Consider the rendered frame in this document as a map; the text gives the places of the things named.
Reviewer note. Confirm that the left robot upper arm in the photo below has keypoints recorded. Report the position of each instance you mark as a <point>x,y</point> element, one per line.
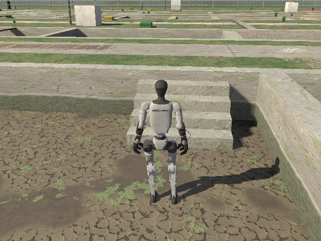
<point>142,115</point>

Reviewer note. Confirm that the left robot forearm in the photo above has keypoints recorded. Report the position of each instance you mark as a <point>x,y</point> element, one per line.
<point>138,134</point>

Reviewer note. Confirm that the left robot hand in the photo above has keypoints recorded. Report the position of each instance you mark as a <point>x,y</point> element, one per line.
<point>135,147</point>

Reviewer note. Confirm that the right robot hand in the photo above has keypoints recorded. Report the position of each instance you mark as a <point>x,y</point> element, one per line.
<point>184,147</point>

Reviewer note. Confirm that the robot head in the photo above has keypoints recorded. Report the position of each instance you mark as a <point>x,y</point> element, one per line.
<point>161,88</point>

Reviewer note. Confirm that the right robot thigh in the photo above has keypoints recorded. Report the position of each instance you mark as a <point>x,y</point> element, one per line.
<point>172,152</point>

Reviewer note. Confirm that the right robot forearm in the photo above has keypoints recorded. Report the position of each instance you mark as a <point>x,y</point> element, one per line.
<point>183,136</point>

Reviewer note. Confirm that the right robot upper arm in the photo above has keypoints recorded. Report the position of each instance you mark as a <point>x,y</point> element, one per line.
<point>179,117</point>

